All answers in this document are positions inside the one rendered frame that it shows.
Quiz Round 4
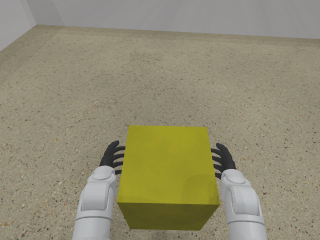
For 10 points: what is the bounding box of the right robot hand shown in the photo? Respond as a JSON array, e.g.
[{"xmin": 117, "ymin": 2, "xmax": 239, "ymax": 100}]
[{"xmin": 211, "ymin": 143, "xmax": 236, "ymax": 180}]

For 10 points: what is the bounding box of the robot left forearm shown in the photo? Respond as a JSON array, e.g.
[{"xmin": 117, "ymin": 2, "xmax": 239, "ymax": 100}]
[{"xmin": 72, "ymin": 165, "xmax": 117, "ymax": 240}]

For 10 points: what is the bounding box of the carton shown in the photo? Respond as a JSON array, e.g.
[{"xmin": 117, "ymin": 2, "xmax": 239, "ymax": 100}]
[{"xmin": 117, "ymin": 125, "xmax": 220, "ymax": 231}]

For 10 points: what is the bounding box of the robot right forearm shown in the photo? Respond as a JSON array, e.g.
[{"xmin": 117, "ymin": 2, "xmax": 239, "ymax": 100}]
[{"xmin": 220, "ymin": 169, "xmax": 268, "ymax": 240}]

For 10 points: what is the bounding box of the left robot hand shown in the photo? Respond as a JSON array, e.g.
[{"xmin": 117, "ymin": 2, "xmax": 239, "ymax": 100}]
[{"xmin": 99, "ymin": 140, "xmax": 126, "ymax": 175}]

